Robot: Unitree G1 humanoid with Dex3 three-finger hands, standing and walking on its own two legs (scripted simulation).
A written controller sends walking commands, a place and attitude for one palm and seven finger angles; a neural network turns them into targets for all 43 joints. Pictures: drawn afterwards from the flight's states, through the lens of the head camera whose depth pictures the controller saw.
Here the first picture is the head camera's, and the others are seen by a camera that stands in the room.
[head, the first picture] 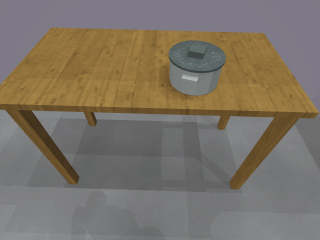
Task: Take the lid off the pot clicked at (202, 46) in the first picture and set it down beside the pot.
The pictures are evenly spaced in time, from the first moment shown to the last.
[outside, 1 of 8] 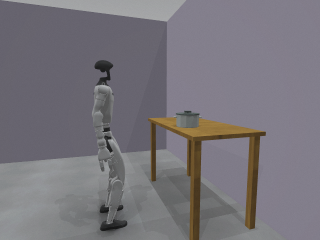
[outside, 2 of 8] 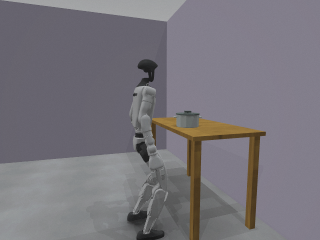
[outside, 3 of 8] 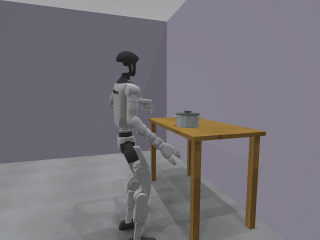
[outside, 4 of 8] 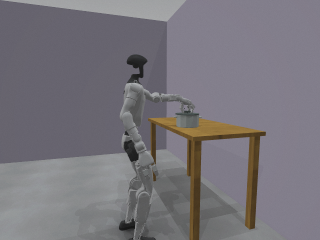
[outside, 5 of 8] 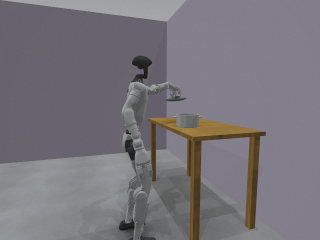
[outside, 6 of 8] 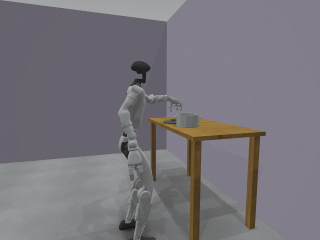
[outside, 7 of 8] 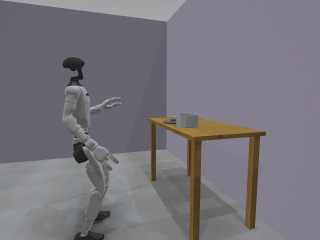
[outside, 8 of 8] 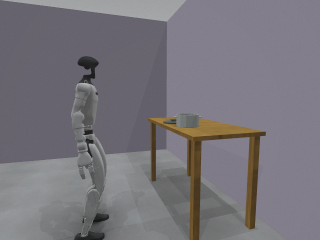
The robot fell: no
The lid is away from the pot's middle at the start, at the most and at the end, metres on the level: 0.00 0.25 0.23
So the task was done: yes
